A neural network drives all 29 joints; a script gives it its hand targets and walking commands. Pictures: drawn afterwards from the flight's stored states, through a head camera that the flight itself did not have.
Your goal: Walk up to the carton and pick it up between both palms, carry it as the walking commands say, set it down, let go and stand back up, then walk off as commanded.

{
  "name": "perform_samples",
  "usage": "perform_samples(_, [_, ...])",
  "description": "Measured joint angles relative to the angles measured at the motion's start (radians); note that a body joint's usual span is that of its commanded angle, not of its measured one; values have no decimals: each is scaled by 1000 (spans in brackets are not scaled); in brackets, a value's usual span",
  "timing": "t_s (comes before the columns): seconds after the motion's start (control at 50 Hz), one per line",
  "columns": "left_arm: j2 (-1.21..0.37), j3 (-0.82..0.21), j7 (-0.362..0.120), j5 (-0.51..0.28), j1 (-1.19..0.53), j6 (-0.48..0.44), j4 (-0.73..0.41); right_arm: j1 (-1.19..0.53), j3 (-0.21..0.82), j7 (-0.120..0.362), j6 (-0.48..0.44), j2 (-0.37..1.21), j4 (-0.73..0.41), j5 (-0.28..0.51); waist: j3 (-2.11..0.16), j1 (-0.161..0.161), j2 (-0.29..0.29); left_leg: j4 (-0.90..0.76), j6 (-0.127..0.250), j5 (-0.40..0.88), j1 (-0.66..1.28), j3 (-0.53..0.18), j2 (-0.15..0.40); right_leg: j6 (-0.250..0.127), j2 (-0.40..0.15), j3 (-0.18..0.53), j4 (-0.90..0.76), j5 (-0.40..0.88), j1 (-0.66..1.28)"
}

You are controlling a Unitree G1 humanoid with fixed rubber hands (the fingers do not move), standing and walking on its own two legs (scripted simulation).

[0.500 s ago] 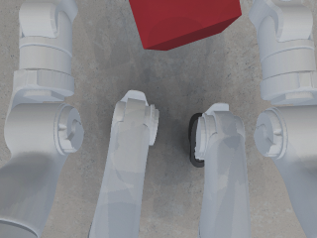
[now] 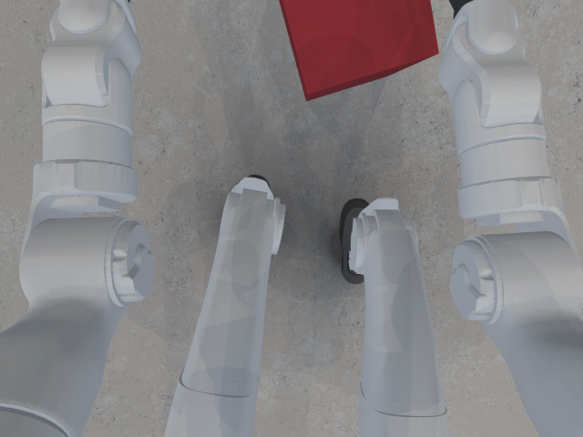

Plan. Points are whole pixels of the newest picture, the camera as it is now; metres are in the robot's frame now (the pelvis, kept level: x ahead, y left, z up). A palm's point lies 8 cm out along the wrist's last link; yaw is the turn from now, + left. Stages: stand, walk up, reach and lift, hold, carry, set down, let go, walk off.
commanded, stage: set down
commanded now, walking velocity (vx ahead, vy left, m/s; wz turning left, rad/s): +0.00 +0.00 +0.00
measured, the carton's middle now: (339, 8) +0.58 +0.02 -0.42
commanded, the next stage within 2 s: let go in 0.36 s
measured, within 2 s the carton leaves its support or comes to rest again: neither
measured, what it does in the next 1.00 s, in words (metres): rises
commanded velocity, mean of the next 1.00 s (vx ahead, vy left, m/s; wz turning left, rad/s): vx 0.00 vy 0.00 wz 0.00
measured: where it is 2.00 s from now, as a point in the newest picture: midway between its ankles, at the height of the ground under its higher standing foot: (301, 244)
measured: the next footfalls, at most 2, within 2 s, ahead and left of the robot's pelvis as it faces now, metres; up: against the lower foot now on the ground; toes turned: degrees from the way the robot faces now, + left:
none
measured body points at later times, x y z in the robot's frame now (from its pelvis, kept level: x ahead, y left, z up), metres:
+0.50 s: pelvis +0.02 +0.01 +0.09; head +0.32 +0.04 +0.42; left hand +0.53 +0.26 +0.00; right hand +0.55 -0.10 -0.01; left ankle +0.12 +0.15 -0.53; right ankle +0.09 -0.11 -0.53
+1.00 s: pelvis +0.13 -0.01 +0.18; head +0.29 -0.01 +0.60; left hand +0.42 +0.23 +0.08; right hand +0.45 -0.20 +0.08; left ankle +0.12 +0.15 -0.53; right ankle +0.10 -0.11 -0.53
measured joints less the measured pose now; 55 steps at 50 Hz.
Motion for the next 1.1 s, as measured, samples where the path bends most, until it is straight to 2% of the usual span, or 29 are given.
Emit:
perform_samples(0.04, [0, 0, 0, 0, 24, 23, -29, 5, 0, -6, 24, -3, -38, 18, -2, 0, -4, -32, 2, 13, 30, 0, 0, -1, -3, 2, -32, 12, 31])
perform_samples(0.14, [3, 0, 0, 0, 36, 48, -40, -18, 0, -10, 49, -17, -46, 24, -6, 0, -12, -115, 9, 45, 124, 0, 0, -1, -10, 5, -119, 44, 129])
perform_samples(0.22, [5, 0, -3, 0, 36, 52, 22, -23, 0, -3, 52, -17, -38, 14, -55, -2, -13, -197, 16, 85, 162, 0, 0, -1, -17, 10, -206, 84, 170])
perform_samples(0.26, [4, 0, -7, 0, 36, 47, 93, -23, 0, 11, 49, -13, 9, -12, -108, -4, -13, -241, 19, 108, 162, 0, 0, -1, -20, 12, -251, 107, 171])
perform_samples(0.32, [3, 0, -17, 0, 44, 37, 219, -12, -4, 45, 32, 3, 150, -71, -202, -12, -13, -296, 22, 131, 160, 0, 0, -1, -25, 14, -309, 129, 171])
perform_samples(0.36, [-7, 0, -21, 0, 65, 19, 254, 25, -25, 67, 19, 23, 202, -97, -268, -19, -12, -327, 24, 138, 158, 0, 0, -1, -29, 15, -341, 136, 171])
perform_samples(0.46, [-17, 12, -27, 14, 77, -68, 274, 92, -82, 83, -43, 64, 228, -158, -375, -35, -8, -393, 25, 149, 157, 0, 3, -1, -33, 17, -409, 148, 170])
perform_samples(0.56, [-24, 35, -61, 72, 122, -114, 335, 145, -90, 84, -81, 78, 229, -214, -434, -43, 10, -473, 29, 162, 159, 0, 12, 0, -34, 20, -490, 165, 171])
perform_samples(0.6, [-42, 35, -76, 92, 221, -123, 279, 220, -90, 84, -93, 95, 205, -221, -445, -43, 17, -509, 30, 162, 185, 0, 16, 0, -34, 20, -526, 167, 196])
perform_samples(0.66, [-70, 16, -90, 94, 432, -125, 116, 415, -90, 82, -103, 132, 89, -218, -430, -44, 18, -569, 30, 162, 269, 0, 21, 0, -36, 21, -579, 171, 275])
perform_samples(0.72, [-75, -9, -100, 94, 611, -121, -21, 606, -83, 83, -105, 148, -31, -172, -419, -44, 13, -610, 35, 198, 342, 0, 21, 0, -38, 22, -602, 212, 338])
perform_samples(0.76, [-74, -15, -107, 94, 680, -119, -68, 686, -82, 82, -106, 143, -69, -148, -427, -44, 12, -633, 35, 218, 385, 0, 22, 0, -39, 22, -621, 229, 379])
perform_samples(0.82, [-75, -56, -121, 94, 758, -119, -103, 780, -57, 88, -112, 122, -93, -129, -501, -44, 13, -684, 35, 187, 450, 0, 26, 0, -43, 22, -677, 185, 449])
perform_samples(0.88, [-85, -105, -145, 94, 845, -144, -114, 877, -20, 110, -149, 113, -110, -116, -585, -48, 13, -732, 35, 128, 539, 0, 31, -28, -43, 22, -727, 126, 541])
perform_samples(1.0, [-131, -107, -151, 94, 1012, -218, -9, 1045, 1, 150, -245, 118, -109, -137, -644, -64, 12, -844, 34, 222, 707, 0, 32, -33, -53, 22, -837, 209, 708])
perform_samples(1.06, [-131, -114, -142, 94, 1137, -244, -5, 1148, 5, 167, -262, 108, -108, -138, -644, -71, 12, -912, 34, 266, 793, 0, 35, -28, -56, 22, -888, 252, 785])
perform_samples(1.1, [-131, -122, -138, 94, 1224, -255, -30, 1224, 10, 178, -272, 95, -109, -133, -644, -71, 12, -959, 33, 252, 860, 0, 38, -28, -59, 22, -928, 237, 850])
